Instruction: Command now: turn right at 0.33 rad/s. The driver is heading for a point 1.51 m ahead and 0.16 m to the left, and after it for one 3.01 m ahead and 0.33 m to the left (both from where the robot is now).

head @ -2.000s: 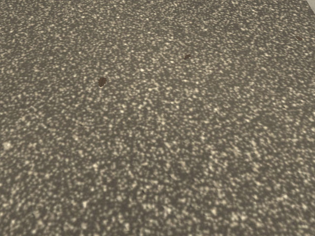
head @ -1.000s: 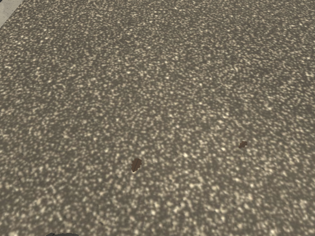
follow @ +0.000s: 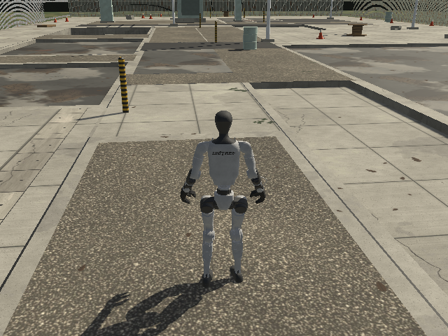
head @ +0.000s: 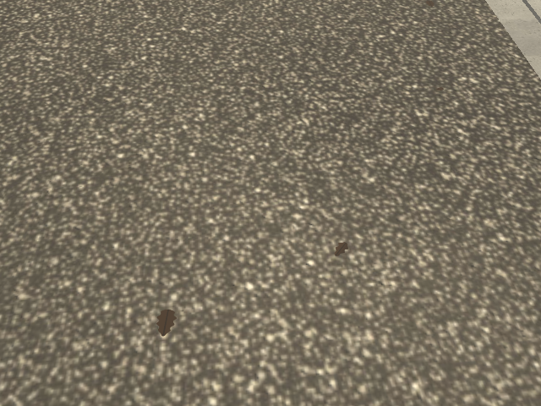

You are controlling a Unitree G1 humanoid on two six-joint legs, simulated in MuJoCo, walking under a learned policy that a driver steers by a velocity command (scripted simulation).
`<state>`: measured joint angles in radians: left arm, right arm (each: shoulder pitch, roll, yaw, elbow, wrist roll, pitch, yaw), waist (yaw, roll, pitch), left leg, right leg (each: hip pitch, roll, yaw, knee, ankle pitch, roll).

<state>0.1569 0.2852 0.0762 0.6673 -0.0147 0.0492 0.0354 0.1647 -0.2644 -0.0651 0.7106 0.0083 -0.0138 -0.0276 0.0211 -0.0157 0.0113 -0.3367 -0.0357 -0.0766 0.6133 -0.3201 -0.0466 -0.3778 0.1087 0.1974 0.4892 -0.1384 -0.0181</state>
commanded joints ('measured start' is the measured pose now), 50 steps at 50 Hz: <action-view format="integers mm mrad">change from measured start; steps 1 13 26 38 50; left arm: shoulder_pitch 9 -77 238 260 134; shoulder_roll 109 46 119 126 154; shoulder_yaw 25 5 12 -4 -21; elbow -56 -29 74 130 -2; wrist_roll -4 2 9 13 -23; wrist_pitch -2 -78 -146 -146 -197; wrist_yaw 6 -23 -50 -30 -46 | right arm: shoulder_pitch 88 161 56 -164 187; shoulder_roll -103 -152 -150 -34 -188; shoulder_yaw -34 -31 -21 23 -40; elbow -42 -16 -68 -125 -96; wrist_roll -19 -2 31 19 7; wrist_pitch -18 -36 -86 -73 -52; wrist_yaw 12 -14 30 78 58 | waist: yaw -34 -94 46 67 -125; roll -95 174 -137 -52 72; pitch -101 12 81 107 -223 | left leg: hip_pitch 187 261 -606 -369 591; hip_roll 66 248 124 94 307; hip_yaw -6 -219 -1 87 -520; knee -216 -453 511 39 -305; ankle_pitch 131 -107 -62 449 55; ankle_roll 58 233 97 72 390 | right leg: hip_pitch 3 -233 475 329 -410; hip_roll -166 -119 -433 -311 -149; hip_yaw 216 -186 330 -212 -73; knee -72 323 -330 -397 905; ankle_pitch -177 -174 -488 198 -275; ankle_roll -92 75 -237 -136 1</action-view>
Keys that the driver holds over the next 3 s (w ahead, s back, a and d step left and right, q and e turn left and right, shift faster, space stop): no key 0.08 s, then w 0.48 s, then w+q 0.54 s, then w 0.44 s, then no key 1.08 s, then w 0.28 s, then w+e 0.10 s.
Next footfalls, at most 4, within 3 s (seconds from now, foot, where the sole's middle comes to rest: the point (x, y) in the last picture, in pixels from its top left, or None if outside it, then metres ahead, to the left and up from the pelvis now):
0.02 left None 0.05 0.12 -0.77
0.44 right None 0.07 -0.13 -0.77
0.92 left None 0.44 0.08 -0.77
1.42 right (311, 306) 0.74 -0.07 -0.77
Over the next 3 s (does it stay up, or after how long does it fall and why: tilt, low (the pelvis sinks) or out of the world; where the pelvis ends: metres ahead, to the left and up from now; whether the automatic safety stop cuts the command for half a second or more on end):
stays up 0.92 0.12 0.01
